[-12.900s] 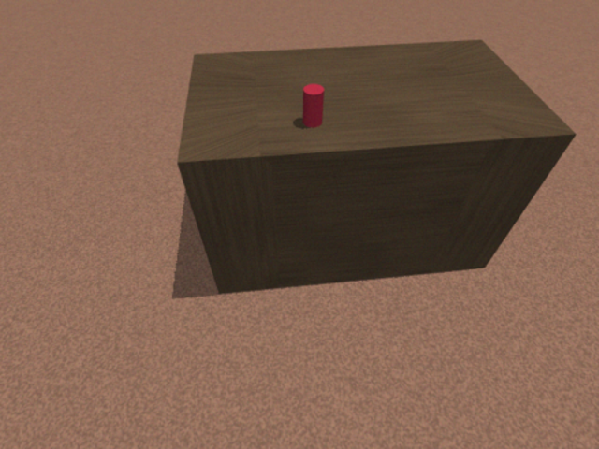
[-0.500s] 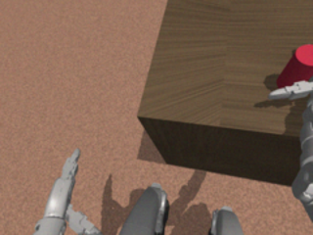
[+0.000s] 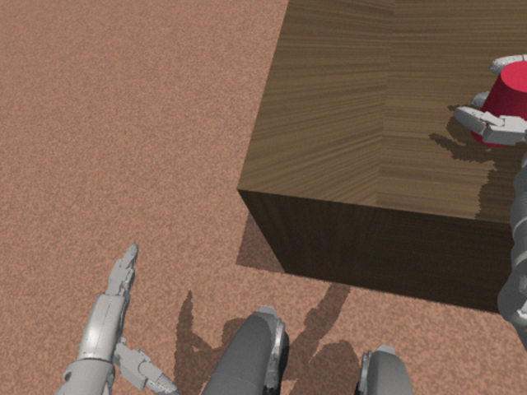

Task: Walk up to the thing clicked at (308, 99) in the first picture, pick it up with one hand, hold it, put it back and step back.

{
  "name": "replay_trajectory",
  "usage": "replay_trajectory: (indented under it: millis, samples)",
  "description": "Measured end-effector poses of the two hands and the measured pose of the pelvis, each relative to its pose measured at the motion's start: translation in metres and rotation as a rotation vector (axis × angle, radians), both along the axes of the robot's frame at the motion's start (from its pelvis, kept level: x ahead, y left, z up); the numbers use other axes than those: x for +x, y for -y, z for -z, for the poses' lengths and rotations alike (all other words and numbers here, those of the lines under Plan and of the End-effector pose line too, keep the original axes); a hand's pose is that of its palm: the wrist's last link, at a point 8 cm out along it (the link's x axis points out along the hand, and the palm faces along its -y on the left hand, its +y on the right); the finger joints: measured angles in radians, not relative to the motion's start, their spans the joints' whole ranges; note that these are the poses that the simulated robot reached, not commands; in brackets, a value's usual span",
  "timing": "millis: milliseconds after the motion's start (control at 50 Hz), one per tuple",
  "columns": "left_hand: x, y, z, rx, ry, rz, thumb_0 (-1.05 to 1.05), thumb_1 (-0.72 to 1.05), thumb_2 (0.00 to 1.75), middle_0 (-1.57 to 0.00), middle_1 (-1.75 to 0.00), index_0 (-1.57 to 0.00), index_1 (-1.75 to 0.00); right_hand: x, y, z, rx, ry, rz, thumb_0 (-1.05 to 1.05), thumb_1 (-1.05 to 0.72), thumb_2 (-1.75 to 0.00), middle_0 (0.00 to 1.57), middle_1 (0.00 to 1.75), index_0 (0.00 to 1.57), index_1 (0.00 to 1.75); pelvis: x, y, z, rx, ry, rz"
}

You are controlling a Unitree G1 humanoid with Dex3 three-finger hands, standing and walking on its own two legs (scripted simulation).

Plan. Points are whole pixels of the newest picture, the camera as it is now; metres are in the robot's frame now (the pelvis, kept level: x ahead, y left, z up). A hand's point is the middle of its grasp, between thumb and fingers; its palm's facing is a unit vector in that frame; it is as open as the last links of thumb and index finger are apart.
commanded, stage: settle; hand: right
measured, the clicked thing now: (507, 107) +0.54 -0.20 +0.04
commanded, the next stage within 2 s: lift in 1.06 s
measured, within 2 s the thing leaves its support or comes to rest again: leaves its support in 0.22 s
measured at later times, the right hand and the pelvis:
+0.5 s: hand out of the picture +0.55 -0.20 +0.08, palm faces +0.16 +0.99 -0.02, open 7.6 cm; pelvis +0.01 -0.01 +0.02, yaw +0 degrees
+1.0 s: hand (526, 62) +0.55 -0.19 +0.11, palm faces +0.14 +0.99 -0.01, open 7.6 cm; pelvis +0.02 +0.00 +0.04, yaw +0 degrees
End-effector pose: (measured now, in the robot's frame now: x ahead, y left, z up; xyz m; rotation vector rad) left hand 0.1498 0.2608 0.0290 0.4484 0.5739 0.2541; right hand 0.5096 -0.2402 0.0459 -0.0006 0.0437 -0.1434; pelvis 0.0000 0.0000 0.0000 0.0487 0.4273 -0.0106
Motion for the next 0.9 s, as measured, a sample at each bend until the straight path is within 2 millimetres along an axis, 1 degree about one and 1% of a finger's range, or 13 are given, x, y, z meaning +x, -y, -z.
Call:
replay_trajectory:
  millis: [80,180,260,340,400,480,560,660,740,820,900]
  samples:
    - [-0.009,0.003,0.004,-0.009,-0.030,-0.007,-0.01,-0.53,0.06,-0.06,-0.05,-0.06,-0.05,0.005,0.000,0.001,-0.008,-0.003,-0.004,-0.01,0.11,-0.67,1.00,0.86,0.96,0.85,-0.001,0.002,0.001,0.000,-0.009,-0.003]
    - [-0.019,-0.001,0.006,-0.010,-0.062,-0.045,-0.01,-0.54,0.06,-0.06,-0.05,-0.06,-0.06,0.004,0.001,-0.001,-0.005,-0.022,0.003,0.00,0.11,-0.83,0.96,0.95,0.92,0.94,0.002,0.005,-0.001,0.002,-0.009,-0.009]
    - [-0.012,-0.002,0.003,-0.011,-0.042,-0.048,-0.01,-0.55,0.07,-0.07,-0.05,-0.06,-0.06,0.002,0.000,-0.007,0.008,-0.030,0.007,0.00,0.09,-0.98,0.92,1.02,0.88,1.00,0.005,0.007,-0.005,0.003,0.006,-0.009]
    - [0.002,0.001,-0.006,-0.010,0.002,-0.029,-0.01,-0.56,0.07,-0.07,-0.05,-0.06,-0.06,0.003,0.001,-0.021,0.003,-0.015,0.007,0.00,0.07,-1.09,0.89,1.08,0.85,1.06,0.008,0.007,-0.011,0.004,0.019,-0.007]
    - [0.004,0.005,-0.006,-0.027,0.000,-0.026,-0.01,-0.56,0.07,-0.07,-0.05,-0.06,-0.06,0.006,0.004,-0.029,0.005,-0.015,0.006,0.00,0.08,-1.10,0.89,1.08,0.85,1.07,0.011,0.007,-0.015,0.006,0.024,-0.002]
    - [0.001,0.008,0.002,-0.054,-0.038,-0.035,-0.01,-0.55,0.07,-0.07,-0.06,-0.06,-0.06,0.010,0.010,-0.039,-0.010,-0.005,0.019,0.00,0.08,-1.10,0.89,1.08,0.85,1.07,0.013,0.008,-0.017,0.002,0.024,-0.004]
    - [-0.002,0.007,0.010,-0.077,-0.072,-0.052,-0.01,-0.55,0.07,-0.07,-0.06,-0.06,-0.06,0.013,0.010,-0.045,-0.026,-0.005,0.011,0.00,0.08,-1.10,0.89,1.08,0.85,1.07,0.015,0.009,-0.019,-0.001,0.024,-0.005]
    - [0.004,0.001,0.001,-0.071,-0.049,-0.060,-0.01,-0.55,0.07,-0.07,-0.06,-0.06,-0.06,0.012,0.005,-0.047,-0.002,-0.041,0.003,0.00,0.08,-1.10,0.89,1.08,0.85,1.07,0.020,0.009,-0.026,-0.005,0.037,-0.006]
    - [0.011,-0.001,-0.006,-0.067,-0.030,-0.047,-0.01,-0.55,0.07,-0.07,-0.05,-0.06,-0.06,0.011,0.000,-0.052,0.022,-0.038,0.001,0.00,0.08,-1.10,0.89,1.08,0.85,1.07,0.022,0.007,-0.030,-0.008,0.049,-0.004]
    - [0.012,-0.001,-0.005,-0.073,-0.037,-0.042,-0.01,-0.55,0.07,-0.07,-0.05,-0.05,-0.06,0.011,-0.001,-0.055,0.010,-0.027,0.000,0.00,0.08,-1.10,0.89,1.08,0.85,1.07,0.022,0.005,-0.032,-0.010,0.051,-0.004]
    - [0.009,0.000,-0.001,-0.090,-0.055,-0.039,-0.01,-0.55,0.07,-0.06,-0.05,-0.05,-0.06,0.010,-0.001,-0.059,-0.008,-0.017,0.000,0.00,0.08,-1.10,0.89,1.08,0.85,1.07,0.021,0.003,-0.033,-0.014,0.053,-0.005]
